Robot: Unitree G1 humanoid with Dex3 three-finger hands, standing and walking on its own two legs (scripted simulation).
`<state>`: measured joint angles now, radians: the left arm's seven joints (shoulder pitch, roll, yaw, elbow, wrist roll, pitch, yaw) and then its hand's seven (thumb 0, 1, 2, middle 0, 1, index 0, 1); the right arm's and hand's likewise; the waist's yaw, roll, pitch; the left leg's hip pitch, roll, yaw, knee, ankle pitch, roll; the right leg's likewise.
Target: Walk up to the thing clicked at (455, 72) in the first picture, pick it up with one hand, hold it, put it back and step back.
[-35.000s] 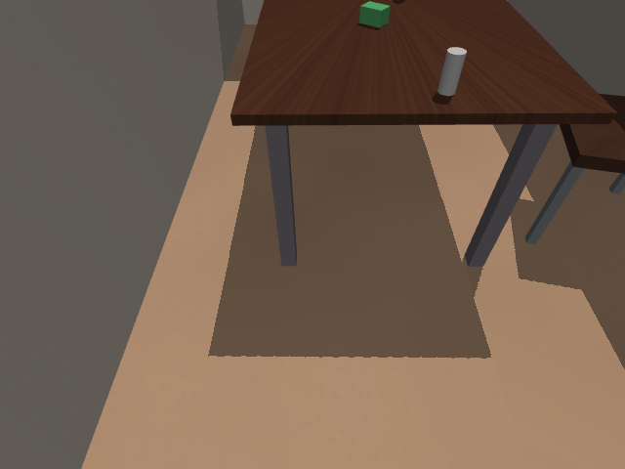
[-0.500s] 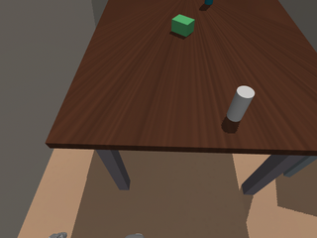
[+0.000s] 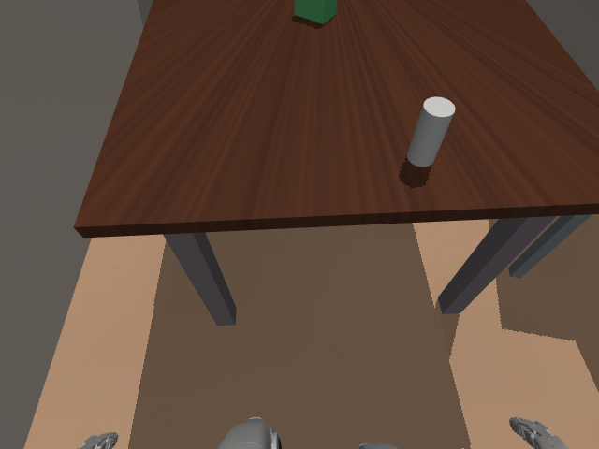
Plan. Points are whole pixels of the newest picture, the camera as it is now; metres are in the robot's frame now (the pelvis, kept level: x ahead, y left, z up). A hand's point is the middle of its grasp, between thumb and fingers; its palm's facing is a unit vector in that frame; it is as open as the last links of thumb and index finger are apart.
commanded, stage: step back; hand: right
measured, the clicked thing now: (429, 133) +0.57 -0.18 +0.05
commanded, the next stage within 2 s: none
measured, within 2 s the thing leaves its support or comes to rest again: neither
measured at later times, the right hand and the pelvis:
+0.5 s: hand out of the picture -0.01 -0.25 -0.13, palm faces -0.12 +0.90 -0.42, open 7.4 cm; pelvis -0.13 +0.01 +0.01, yaw +4 degrees
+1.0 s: hand out of the picture -0.18 -0.29 -0.15, palm faces -0.13 +0.91 -0.40, open 7.4 cm; pelvis -0.29 -0.03 +0.00, yaw +5 degrees
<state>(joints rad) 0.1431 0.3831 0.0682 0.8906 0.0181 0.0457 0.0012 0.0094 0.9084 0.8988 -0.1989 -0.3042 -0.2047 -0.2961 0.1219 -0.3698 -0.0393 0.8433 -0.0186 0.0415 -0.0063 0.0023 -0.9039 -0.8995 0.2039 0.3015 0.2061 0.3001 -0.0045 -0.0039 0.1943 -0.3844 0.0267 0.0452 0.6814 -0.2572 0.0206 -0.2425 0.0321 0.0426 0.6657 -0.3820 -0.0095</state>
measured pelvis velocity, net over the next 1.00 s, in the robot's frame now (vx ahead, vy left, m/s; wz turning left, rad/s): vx -0.29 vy -0.03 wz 0.09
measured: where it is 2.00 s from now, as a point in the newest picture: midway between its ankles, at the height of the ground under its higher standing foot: outside the picture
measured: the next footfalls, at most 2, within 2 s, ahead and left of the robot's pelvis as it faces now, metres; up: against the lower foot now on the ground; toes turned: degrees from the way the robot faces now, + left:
left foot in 0.34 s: -0.06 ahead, +0.13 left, +0.00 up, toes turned +2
right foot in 0.70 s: -0.19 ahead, -0.15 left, +0.00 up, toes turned +3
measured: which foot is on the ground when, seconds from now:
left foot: down 0.00-0.02, up 0.04-0.32, down 0.34-0.72, up 0.74-1.00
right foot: down 0.00-0.36, up 0.38-0.68, down 0.70-1.00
